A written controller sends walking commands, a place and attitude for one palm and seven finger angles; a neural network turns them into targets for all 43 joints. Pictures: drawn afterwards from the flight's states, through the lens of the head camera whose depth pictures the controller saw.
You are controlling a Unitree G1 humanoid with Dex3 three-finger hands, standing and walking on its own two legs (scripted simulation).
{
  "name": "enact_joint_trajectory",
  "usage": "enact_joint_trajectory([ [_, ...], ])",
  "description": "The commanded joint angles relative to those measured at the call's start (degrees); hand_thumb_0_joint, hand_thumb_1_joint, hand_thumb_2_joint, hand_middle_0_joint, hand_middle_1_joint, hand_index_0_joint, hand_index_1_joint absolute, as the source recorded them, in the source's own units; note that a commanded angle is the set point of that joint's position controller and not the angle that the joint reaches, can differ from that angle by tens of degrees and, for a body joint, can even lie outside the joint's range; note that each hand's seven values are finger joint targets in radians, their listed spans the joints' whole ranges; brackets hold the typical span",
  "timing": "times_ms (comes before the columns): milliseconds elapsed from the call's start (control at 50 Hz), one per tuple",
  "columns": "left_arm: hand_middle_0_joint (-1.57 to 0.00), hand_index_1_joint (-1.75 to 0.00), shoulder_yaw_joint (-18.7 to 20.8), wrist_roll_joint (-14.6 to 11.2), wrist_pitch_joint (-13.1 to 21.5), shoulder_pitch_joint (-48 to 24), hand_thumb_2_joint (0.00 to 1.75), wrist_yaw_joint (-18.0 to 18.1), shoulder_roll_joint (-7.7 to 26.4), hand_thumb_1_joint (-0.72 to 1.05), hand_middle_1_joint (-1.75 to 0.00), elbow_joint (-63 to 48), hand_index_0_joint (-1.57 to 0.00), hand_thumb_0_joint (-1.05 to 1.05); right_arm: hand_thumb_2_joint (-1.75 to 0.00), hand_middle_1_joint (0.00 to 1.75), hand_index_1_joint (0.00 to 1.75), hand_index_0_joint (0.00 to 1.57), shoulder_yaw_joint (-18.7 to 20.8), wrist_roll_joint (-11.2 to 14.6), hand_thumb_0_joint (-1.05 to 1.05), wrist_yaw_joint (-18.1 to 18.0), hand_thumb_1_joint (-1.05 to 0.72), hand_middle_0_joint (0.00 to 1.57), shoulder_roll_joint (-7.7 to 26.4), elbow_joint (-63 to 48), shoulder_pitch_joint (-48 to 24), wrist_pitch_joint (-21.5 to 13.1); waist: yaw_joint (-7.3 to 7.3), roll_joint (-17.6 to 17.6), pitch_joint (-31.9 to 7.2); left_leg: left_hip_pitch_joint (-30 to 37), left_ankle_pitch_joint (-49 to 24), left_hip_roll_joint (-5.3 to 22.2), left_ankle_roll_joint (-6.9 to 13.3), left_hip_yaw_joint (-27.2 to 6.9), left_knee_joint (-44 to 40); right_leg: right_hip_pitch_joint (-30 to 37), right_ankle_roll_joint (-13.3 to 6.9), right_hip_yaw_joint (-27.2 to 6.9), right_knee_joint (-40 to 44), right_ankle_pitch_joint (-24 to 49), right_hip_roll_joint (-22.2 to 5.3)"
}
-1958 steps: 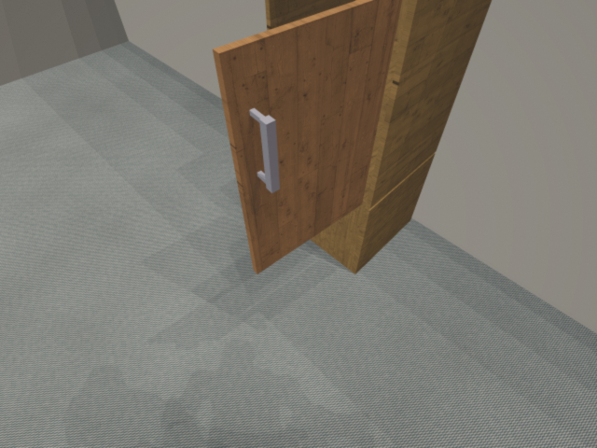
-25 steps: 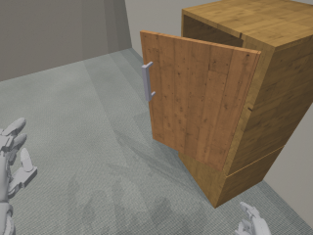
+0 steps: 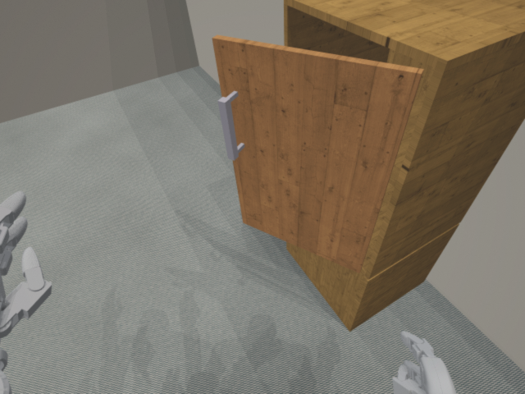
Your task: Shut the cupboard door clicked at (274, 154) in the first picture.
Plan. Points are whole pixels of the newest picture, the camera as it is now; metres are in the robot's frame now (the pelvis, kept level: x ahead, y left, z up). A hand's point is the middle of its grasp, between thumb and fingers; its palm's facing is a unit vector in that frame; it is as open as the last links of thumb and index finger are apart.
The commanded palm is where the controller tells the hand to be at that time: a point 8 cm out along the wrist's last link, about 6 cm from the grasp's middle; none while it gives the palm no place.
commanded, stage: step back with the hand held close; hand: left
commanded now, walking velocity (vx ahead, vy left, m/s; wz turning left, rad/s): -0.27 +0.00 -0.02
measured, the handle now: (233, 126) +0.66 +0.13 +0.06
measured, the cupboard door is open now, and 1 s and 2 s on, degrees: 30 30 30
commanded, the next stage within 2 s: stop stepping back and stand still in 1.16 s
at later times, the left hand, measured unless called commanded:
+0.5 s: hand out of the picture +0.13 +0.28 +0.16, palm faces +0.45 -0.77 -0.45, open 7.4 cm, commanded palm +0.07 +0.31 +0.17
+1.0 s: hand out of the picture +0.05 +0.29 +0.16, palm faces +0.52 -0.74 -0.41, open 7.4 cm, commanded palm -0.02 +0.33 +0.17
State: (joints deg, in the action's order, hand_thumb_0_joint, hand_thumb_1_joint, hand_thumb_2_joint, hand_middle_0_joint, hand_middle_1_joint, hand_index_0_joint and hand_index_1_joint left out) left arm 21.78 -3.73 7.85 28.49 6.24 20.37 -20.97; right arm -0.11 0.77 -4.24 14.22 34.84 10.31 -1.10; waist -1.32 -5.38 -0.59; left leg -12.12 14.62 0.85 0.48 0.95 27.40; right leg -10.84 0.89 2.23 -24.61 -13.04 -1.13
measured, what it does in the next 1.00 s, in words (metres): walks backwards: left foot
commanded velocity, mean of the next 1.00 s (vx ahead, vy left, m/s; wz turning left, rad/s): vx -0.32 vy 0.00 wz -0.03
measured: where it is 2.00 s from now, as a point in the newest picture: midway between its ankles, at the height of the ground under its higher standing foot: outside the picture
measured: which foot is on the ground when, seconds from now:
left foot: down 0.00-0.86, up 0.88-0.98, down 1.00-1.00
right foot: down 0.00-1.00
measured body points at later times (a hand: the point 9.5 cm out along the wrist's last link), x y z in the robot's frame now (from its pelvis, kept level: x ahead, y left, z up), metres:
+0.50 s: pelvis -0.07 +0.02 -0.02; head -0.06 +0.02 +0.43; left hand +0.10 +0.32 +0.18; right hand +0.10 -0.22 -0.09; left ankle +0.00 +0.11 -0.74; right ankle +0.00 -0.13 -0.74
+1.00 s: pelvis -0.13 +0.02 -0.03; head -0.12 +0.04 +0.42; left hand +0.02 +0.33 +0.18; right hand +0.05 -0.22 -0.10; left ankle -0.07 +0.12 -0.74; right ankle +0.00 -0.12 -0.74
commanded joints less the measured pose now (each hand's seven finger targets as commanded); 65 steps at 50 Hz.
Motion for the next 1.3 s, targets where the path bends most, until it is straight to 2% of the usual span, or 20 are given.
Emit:
enact_joint_trajectory([
  [0, -0.2, -0.3, 8.47, -0.08, 4.3, -0.96, 0.9, 1.86, 13.69, 0.9, -0.3, -14.53, -0.2, 0.0, -0.9, 0.3, 0.3, 0.2, 3.13, 0.26, 0.0, -1.47, -0.9, 0.2, 5.73, -10.41, -6.24, -1.21, 0.62, 3.93, -9.29, 1.28, -20.08, 2.57, 1.05, -1.22, -1.66, 2.27, -1.34, -2.83, -0.43, 21.69, -4.15],
  [140, -0.2, -0.3, 9.85, -0.37, 4.2, 2.1, 0.9, 2.53, 14.62, 0.9, -0.3, -16.11, -0.2, 0.0, -0.9, 0.3, 0.3, 0.2, 3.16, 0.5, 0.0, -2.1, -0.9, 0.2, 5.78, -12.33, -5.74, 0.34, 0.54, 3.01, -10.03, -4.12, -20.11, 4.44, 1.2, -2.8, -3.49, 4.3, -0.54, -2.7, -5.01, 21.36, -2.81],
  [340, -0.2, -0.3, 10.34, 1.17, 6.9, 0.3, 0.9, 3.38, 13.76, 0.9, -0.3, -16.83, -0.2, 0.0, -0.9, 0.3, 0.3, 0.2, 2.96, 0.29, 0.0, -1.81, -0.9, 0.2, 6.51, -12.39, -4.45, -1.68, 1.04, 0.2, -4.12, -26.18, 15.88, 6.54, 4.32, -6.6, -9.38, 8.61, -0.13, -4.62, -8.76, 5.03, -0.87],
  [520, -0.2, -0.3, 10.9, 2.3, 9.45, -3.87, 0.9, 4.61, 15.21, 0.9, -0.3, -19.46, -0.2, 0.0, -0.9, 0.3, 0.3, 0.2, 2.87, -0.8, 0.0, -1.55, -0.9, 0.2, 6.65, -10.34, -2.91, -4.61, 1.63, 2.02, -2.85, -22.08, 20.16, 4.52, 3.34, -6.67, -3.74, -3.27, -1.79, -8.38, -1.65, -12.58, -2.52],
  [620, -0.2, -0.3, 11.96, 2.56, 10.35, -1.76, 0.9, 4.85, 14.87, 0.9, -0.3, -17.92, -0.2, 0.0, -0.9, 0.3, 0.3, 0.2, 2.9, -0.69, 0.0, -1.58, -0.9, 0.2, 6.81, -9.72, -2.86, -6.11, 1.29, -2.06, -4.66, -27.8, 21.88, 7.47, 4.47, -9.94, -9.02, 4.79, -0.69, -5.28, -9.92, -3.32, 1.16],
  [720, -0.2, -0.3, 13.73, 3.59, 11.12, -1.74, 0.9, 4.05, 15.22, 0.9, -0.3, -16.86, -0.2, 0.0, -0.9, 0.3, 0.3, 0.2, 3.64, -0.89, 0.0, -1.13, -0.9, 0.2, 7.34, -9.95, -3.21, -6.28, 1.04, -3.48, -3.61, -39.91, 29.2, 9.83, 6.39, -10.41, -8.76, 12.71, -0.5, -7.39, -17.12, 1.23, 2.74],
  [780, -0.2, -0.3, 13.25, 3.05, 11.14, -0.88, 0.9, 3.92, 14.72, 0.9, -0.3, -17.67, -0.2, 0.0, -0.9, 0.3, 0.3, 0.2, 3.84, -0.68, 0.0, -0.59, -0.9, 0.2, 6.08, -10.11, -2.17, -6.05, 1.4, 4.24, -2.8, -34.48, 26.77, 5.27, 4.12, -5.73, 1.76, 1.94, -3.07, -16.19, -8.78, -4.31, -2.1],
  [820, -0.2, -0.3, 12.58, 2.14, 10.16, -2.06, 0.9, 4.48, 15.67, 0.9, -0.3, -19.06, -0.2, 0.0, -0.9, 0.3, 0.3, 0.2, 3.82, -1.1, 0.0, 0.32, -0.9, 0.2, 4.75, -8.3, -1.11, -5.09, 1.71, 13.16, -3.71, -20.18, 17.14, 0.28, 0.26, -1.72, 16.4, -14.08, -8.03, -27.32, 5.29, -13.37, -12.27],
  [840, -0.2, -0.3, 10.83, 1.89, 9.52, -2.5, 0.9, 4.95, 15.17, 0.9, -0.3, -19.22, -0.2, 0.0, -0.9, 0.3, 0.3, 0.2, 3.3, -1.03, 0.0, 0.88, -0.9, 0.2, 3.25, -7.43, -1.28, -4.33, 2.0, 17.6, -5.17, -14.09, 12.74, -0.81, -0.76, -0.56, 22.96, -17.92, -9.66, -27.85, 9.46, -15.06, -16.18],
  [880, -0.2, -0.3, 10.93, 1.87, 8.8, -3.69, 0.9, 5.52, 16.03, 0.9, -0.3, -20.17, -0.2, 0.0, -0.9, 0.3, 0.3, 0.2, 3.17, -0.86, 0.0, 0.98, -0.9, 0.2, 2.97, -7.48, -2.08, -3.5, 2.14, 19.66, -6.4, -9.85, 12.23, -0.7, -0.66, -0.58, 27.29, -19.36, -9.56, -23.95, 9.98, -10.75, -16.32],
  [940, -0.2, -0.3, 11.14, 1.87, 8.97, -3.35, 0.9, 5.49, 15.72, 0.9, -0.3, -20.7, -0.2, 0.0, -0.9, 0.3, 0.3, 0.2, 2.96, -0.78, 0.0, 0.05, -0.9, 0.2, 3.65, -7.19, -1.55, -3.23, 3.01, 11.23, -4.41, -4.17, 7.37, 0.34, 0.46, -0.71, 4.95, -19.88, -4.84, -14.27, 1.71, -4.07, -9.4],
  [960, -0.2, -0.3, 11.23, 1.76, 9.74, -3.77, 0.9, 5.37, 15.58, 0.9, -0.3, -22.79, -0.2, 0.0, -0.9, 0.3, 0.3, 0.2, 3.46, -0.86, 0.0, -0.53, -0.9, 0.2, 5.66, -8.06, -2.25, -3.62, 2.78, 0.67, -3.72, -9.01, 10.9, 6.48, 3.52, -8.38, -4.97, -17.87, -1.91, -10.3, -6.9, -5.5, -3.17],
  [980, -0.2, -0.3, 12.39, 2.39, 10.53, -4.7, 0.9, 5.62, 15.28, 0.9, -0.3, -23.98, -0.2, 0.0, -0.9, 0.3, 0.3, 0.2, 3.74, -1.04, 0.0, -1.23, -0.9, 0.2, 7.0, -8.8, -3.46, -4.42, 2.58, -11.23, -4.55, -22.1, 14.24, 16.52, 7.55, -17.36, -13.17, -6.53, 1.07, -3.8, -22.07, -2.6, 3.77],
  [1000, -0.2, -0.3, 14.1, 2.39, 10.78, -4.48, 0.9, 5.43, 15.7, 0.9, -0.3, -22.55, -0.2, 0.0, -0.9, 0.3, 0.3, 0.2, 4.25, -1.21, 0.0, -1.34, -0.9, 0.2, 5.29, -8.05, -3.82, -5.7, 2.24, -14.2, -8.55, -28.92, 21.66, 21.78, 9.68, -20.03, -17.74, 0.68, 1.31, -4.15, -35.88, -8.12, 5.69],
  [1020, -0.2, -0.3, 14.41, 2.0, 10.91, -3.12, 0.9, 5.16, 16.51, 0.9, -0.3, -22.26, -0.2, 0.0, -0.9, 0.3, 0.3, 0.2, 4.9, -0.94, 0.0, -1.19, -0.9, 0.2, 4.94, -7.95, -3.59, -6.58, 2.34, -10.19, -9.06, -28.75, 21.61, 22.4, 9.78, -20.51, -18.01, -0.26, 1.07, -5.56, -40.97, -11.32, 6.45],
  [1080, -0.2, -0.3, 10.57, 0.87, 10.36, -1.43, 0.9, 4.27, 11.62, 0.9, -0.3, -21.99, -0.2, 0.0, -0.9, 0.3, 0.3, 0.2, 5.05, -1.32, 0.0, 0.4, -0.9, 0.2, 4.83, -6.05, -2.69, -7.91, 1.27, -5.66, -7.06, -15.23, 2.15, 17.77, 7.46, -10.52, -8.9, -8.0, 0.18, -3.33, -27.23, -15.29, 4.39],
  [1140, -0.2, -0.3, 6.11, 0.84, 10.26, -3.53, 0.9, 3.38, 9.87, 0.9, -0.3, -21.66, -0.2, 0.0, -0.9, 0.3, 0.3, 0.2, 3.34, -1.54, 0.0, 0.82, -0.9, 0.2, 4.48, -4.62, -2.72, -9.2, 1.69, -7.97, -6.87, -5.88, -7.22, 16.31, 4.94, -9.59, -7.35, -7.15, 0.5, -1.46, -8.76, -10.26, 4.26],
  [1180, -0.2, -0.3, 6.57, 1.18, 10.16, -5.77, 0.9, 2.96, 11.75, 0.9, -0.3, -21.11, -0.2, 0.0, -0.9, 0.3, 0.3, 0.2, 3.17, -2.01, 0.0, 0.59, -0.9, 0.2, 5.15, -3.64, -3.19, -9.2, 1.4, -5.39, -8.56, -1.67, -12.86, 14.83, 3.14, -8.05, -4.65, -5.01, 0.42, -2.49, 1.09, 0.34, 3.64],
  [1240, -0.2, -0.3, 9.26, 0.79, 10.27, -7.01, 0.9, 2.93, 15.16, 0.9, -0.3, -20.17, -0.2, 0.0, -0.9, 0.3, 0.3, 0.2, 3.11, -1.96, 0.0, -0.34, -0.9, 0.2, 4.12, -4.26, -4.25, -8.13, 1.74, -0.14, -13.06, 0.76, -16.86, 9.96, -0.22, -1.31, -1.35, -4.22, -1.24, -6.32, 0.28, 18.02, -1.25],
  [1280, -0.2, -0.3, 9.45, -0.21, 9.01, -1.78, 0.9, 3.21, 15.45, 0.9, -0.3, -20.37, -0.2, 0.0, -0.9, 0.3, 0.3, 0.2, 3.55, -0.23, 0.0, -0.25, -0.9, 0.2, 2.97, -6.66, -3.24, -6.71, 2.15, 9.43, -19.19, 7.15, -15.94, 4.78, -1.12, 3.79, 5.62, -5.17, 0.21, -8.91, 0.75, 26.7, -5.0],
])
